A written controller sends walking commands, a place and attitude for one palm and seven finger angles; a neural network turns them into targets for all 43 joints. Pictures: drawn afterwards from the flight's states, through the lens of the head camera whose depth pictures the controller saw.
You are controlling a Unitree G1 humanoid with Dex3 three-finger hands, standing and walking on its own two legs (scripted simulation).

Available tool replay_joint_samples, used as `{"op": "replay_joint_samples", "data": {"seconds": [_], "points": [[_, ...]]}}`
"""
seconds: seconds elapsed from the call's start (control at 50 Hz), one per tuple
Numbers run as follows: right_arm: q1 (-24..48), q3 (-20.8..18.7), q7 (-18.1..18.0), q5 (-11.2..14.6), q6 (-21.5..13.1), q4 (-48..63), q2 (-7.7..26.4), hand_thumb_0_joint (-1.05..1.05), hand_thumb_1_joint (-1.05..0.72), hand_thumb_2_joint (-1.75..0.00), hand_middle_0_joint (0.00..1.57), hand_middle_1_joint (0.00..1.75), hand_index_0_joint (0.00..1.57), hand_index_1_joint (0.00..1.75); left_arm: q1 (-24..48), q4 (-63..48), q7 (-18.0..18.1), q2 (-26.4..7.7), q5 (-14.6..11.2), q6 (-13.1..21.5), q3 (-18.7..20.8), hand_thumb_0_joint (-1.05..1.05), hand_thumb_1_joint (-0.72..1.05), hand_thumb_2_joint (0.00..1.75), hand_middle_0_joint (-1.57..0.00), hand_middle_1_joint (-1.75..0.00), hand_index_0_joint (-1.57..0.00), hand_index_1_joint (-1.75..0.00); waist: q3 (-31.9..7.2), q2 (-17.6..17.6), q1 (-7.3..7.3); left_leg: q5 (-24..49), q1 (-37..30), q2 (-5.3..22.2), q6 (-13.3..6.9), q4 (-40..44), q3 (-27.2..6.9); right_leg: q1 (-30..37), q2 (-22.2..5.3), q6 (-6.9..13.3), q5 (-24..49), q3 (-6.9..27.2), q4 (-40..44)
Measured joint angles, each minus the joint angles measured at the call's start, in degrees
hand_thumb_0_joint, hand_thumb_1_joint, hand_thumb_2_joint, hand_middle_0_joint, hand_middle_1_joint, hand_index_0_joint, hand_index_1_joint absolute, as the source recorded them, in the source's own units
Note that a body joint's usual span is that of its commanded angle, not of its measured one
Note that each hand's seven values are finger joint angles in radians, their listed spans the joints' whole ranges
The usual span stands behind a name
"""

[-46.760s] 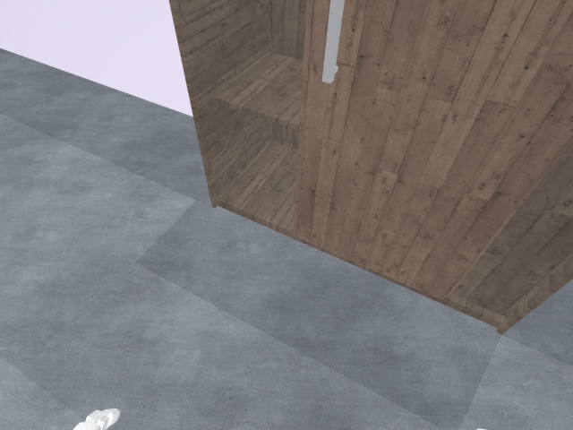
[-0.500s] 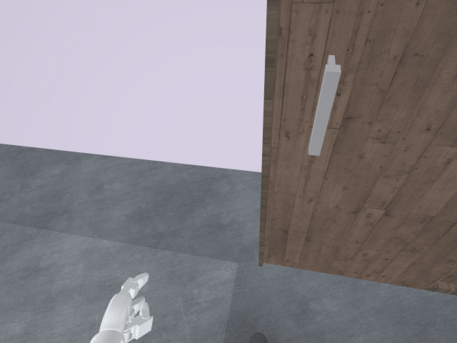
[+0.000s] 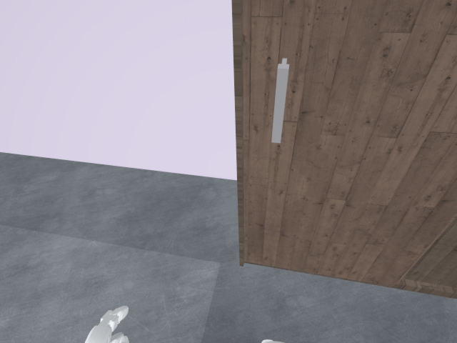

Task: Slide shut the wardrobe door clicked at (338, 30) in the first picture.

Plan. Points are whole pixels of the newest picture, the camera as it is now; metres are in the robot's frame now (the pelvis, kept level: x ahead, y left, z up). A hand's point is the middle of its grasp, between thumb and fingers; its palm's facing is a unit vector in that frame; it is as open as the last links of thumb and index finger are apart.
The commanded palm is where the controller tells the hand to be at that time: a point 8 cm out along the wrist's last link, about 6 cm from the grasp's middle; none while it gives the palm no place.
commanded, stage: stop stepping back and stand still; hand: right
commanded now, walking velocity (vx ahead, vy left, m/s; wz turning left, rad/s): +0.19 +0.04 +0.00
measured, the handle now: (280, 102) +0.61 -0.11 +0.14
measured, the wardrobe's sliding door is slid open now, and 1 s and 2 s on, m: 0.00 0.00 0.00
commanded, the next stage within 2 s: let the arm hang, fingers relaxed in 0.98 s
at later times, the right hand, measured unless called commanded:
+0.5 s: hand out of the picture +0.19 -0.34 +0.17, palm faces +0.52 +0.72 -0.46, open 7.4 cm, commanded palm +0.13 -0.36 +0.18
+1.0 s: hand out of the picture +0.22 -0.33 +0.15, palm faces +0.42 +0.76 -0.49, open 7.4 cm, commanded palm +0.16 -0.36 +0.18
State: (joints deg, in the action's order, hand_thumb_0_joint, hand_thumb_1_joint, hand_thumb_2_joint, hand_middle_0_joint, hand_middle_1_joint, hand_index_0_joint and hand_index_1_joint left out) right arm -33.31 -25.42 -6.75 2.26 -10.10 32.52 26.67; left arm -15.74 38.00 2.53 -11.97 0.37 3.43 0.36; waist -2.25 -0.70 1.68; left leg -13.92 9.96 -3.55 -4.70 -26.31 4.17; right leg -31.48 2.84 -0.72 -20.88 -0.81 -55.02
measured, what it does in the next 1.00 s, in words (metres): steps on the spot: right foot, then left foot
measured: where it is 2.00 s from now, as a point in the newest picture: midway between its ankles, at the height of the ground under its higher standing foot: outside the picture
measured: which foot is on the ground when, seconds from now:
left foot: down 0.00-0.14, up 0.16-0.40, down 0.42-1.00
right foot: up 0.00-0.12, down 0.14-1.00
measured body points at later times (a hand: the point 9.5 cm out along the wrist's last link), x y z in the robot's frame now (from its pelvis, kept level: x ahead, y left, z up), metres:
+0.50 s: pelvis +0.01 -0.05 -0.01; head +0.00 -0.05 +0.44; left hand +0.16 +0.17 -0.11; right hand +0.16 -0.37 +0.19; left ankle +0.03 +0.07 -0.73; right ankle +0.01 -0.16 -0.71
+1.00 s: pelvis +0.04 -0.05 +0.01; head +0.06 -0.05 +0.46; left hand +0.22 +0.18 -0.08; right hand +0.19 -0.37 +0.17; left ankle +0.04 +0.05 -0.73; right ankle +0.03 -0.16 -0.73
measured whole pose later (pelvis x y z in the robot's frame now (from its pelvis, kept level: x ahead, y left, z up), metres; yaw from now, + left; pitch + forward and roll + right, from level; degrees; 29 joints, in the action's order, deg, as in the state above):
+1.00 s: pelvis +0.04 -0.05 +0.01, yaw -3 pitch +0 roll +1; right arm -33.4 -22.9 -7.9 3.2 -9.9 24.1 22.3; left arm -10.7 34.7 4.3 -12.3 -1.2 5.6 0.6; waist 2.1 1.3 -0.1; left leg -13.5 11.7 -1.4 -1.0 -25.1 1.2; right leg -13.2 -0.4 0.8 -13.9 -1.6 -27.0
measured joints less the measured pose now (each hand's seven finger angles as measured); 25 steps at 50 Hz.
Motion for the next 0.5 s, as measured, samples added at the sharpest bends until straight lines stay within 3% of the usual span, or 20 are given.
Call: {"op": "replay_joint_samples", "data": {"seconds": [0.02, 0.06, 0.12, 0.14, 0.16, 0.2, 0.26, 0.36, 0.42, 0.46, 0.5], "points": [[1.55, -0.1, -0.14, -0.05, -0.19, -2.08, -0.63, 0.01, -0.88, -0.9, 0.21, 0.3, 0.21, 0.31, 0.31, 1.37, 0.12, 0.04, 0.02, -0.62, 0.17, 0.01, 0.9, 0.9, -0.21, -0.3, -0.2, -0.3, -0.6, -0.23, 0.15, -1.05, 0.49, 0.44, 0.82, -1.42, 0.07, -0.53, -0.97, 0.12, -0.04, 0.42, -4.09], [5.01, -0.06, -0.66, -0.14, 0.32, -6.57, -2.32, 0.01, -0.88, -0.9, 0.21, 0.3, 0.21, 0.31, -0.11, 2.55, 0.65, 0.49, -0.26, -1.23, 0.36, 0.02, 0.9, 0.9, -0.21, -0.3, -0.2, -0.3, -2.29, -1.63, 0.25, -3.75, 1.18, 2.04, 1.83, -3.18, 0.42, 1.46, -3.45, 0.68, -0.06, 0.5, -4.03], [9.23, 1.28, -2.21, -0.46, 1.68, -10.14, -6.26, 0.01, -0.88, -0.9, 0.21, 0.3, 0.21, 0.31, -0.55, 1.74, 1.99, -0.21, -0.13, -0.09, 0.26, 0.02, 0.9, 0.9, -0.21, -0.3, -0.2, -0.3, -3.03, -2.57, -0.35, -6.09, 2.84, 4.59, 1.95, -7.36, 1.26, 10.03, -6.47, 1.91, -1.57, 0.6, 9.24], [10.08, 2.2, -2.63, -0.41, 1.99, -9.85, -7.59, 0.02, -0.89, -0.9, 0.21, 0.3, 0.2, 0.31, -0.53, 0.73, 2.34, -1.12, -0.04, 0.86, 0.37, 0.02, 0.9, 0.9, -0.21, -0.3, -0.2, -0.3, -2.73, -1.81, -0.9, -7.61, 4.14, 4.97, 2.1, -10.26, 1.48, 13.09, -6.94, 2.1, -1.87, 1.31, 15.2], [10.89, 2.87, -2.9, -0.28, 2.06, -9.5, -8.33, 0.02, -0.89, -0.9, 0.21, 0.3, 0.2, 0.31, 0.35, 0.36, 2.64, -1.23, 0.0, 1.74, 0.6, 0.02, 0.9, 0.9, -0.21, -0.3, -0.2, -0.3, -1.62, -2.09, -1.62, -10.87, 5.81, 5.53, 2.29, -14.3, 0.49, 13.04, -6.07, 1.27, 0.04, 1.2, 15.69], [11.12, 3.42, -2.77, -0.54, 1.63, -8.28, -8.17, 0.02, -0.89, -0.9, 0.2, 0.3, 0.2, 0.31, 2.27, 0.14, 2.44, 0.29, 0.11, 3.1, 0.57, 0.02, 0.9, 0.9, -0.21, -0.3, -0.2, -0.3, 1.08, -3.23, -2.21, -13.82, 9.9, 4.4, 2.71, -24.46, -2.99, 13.6, -4.79, 0.93, 1.66, 0.04, 15.03], [8.01, 2.37, -1.48, -0.47, 0.3, -3.38, -4.12, 0.02, -0.89, -0.9, 0.2, 0.3, 0.2, 0.31, 2.02, -1.18, 0.64, 3.78, 0.16, 4.26, -0.71, 0.02, 0.9, 0.9, -0.2, -0.3, -0.2, -0.3, 2.62, -4.36, -3.88, -11.42, 14.32, 2.58, 3.44, -31.09, -2.66, 15.57, -4.4, 1.27, 4.57, 0.39, 19.7], [1.09, -1.66, -1.29, -0.61, -2.92, 1.66, 0.6, 0.02, -0.89, -0.9, 0.21, 0.3, 0.2, 0.31, -0.91, -2.95, -1.01, 5.13, 0.18, 3.15, -2.19, 0.01, 0.9, 0.9, -0.21, -0.3, -0.2, -0.3, 2.11, -0.27, -2.91, -8.2, 9.93, 1.76, 3.34, -14.32, 1.95, 16.41, -6.94, 0.86, 5.64, 1.16, 23.33], [0.33, -3.4, -1.63, -0.68, -2.5, -0.85, 2.26, 0.01, -0.89, -0.9, 0.21, 0.3, 0.21, 0.31, -1.87, -3.36, -0.71, 4.38, -0.13, 1.57, -2.12, 0.01, 0.89, 0.9, -0.21, -0.3, -0.2, -0.3, 0.72, 0.96, -1.82, -7.54, 4.75, 2.35, 1.74, -4.02, 0.57, 12.83, -6.56, 1.07, -0.06, 0.31, 17.11], [2.82, -2.2, -1.58, -0.35, -1.79, -4.21, 0.04, 0.01, -0.89, -0.9, 0.21, 0.3, 0.21, 0.31, -0.13, -1.56, -0.46, 2.55, -0.37, 0.68, -1.39, 0.01, 0.89, 0.9, -0.21, -0.3, -0.2, -0.3, 2.0, 2.87, -1.04, -0.31, 5.56, 2.44, 2.36, -5.48, 0.81, 9.78, -6.08, 1.1, -3.16, 1.37, 8.18], [4.93, -0.32, -1.72, -0.08, -0.74, -7.73, -3.09, 0.01, -0.89, -0.9, 0.21, 0.3, 0.21, 0.31, 1.28, 0.77, -0.33, 0.97, -0.61, 0.49, -0.71, 0.01, 0.89, 0.9, -0.21, -0.3, -0.2, -0.3, 2.83, 3.65, -0.77, -1.57, 5.02, 2.9, 3.71, -6.51, 0.78, 8.98, -5.24, 1.15, -4.34, 1.34, 5.13]]}}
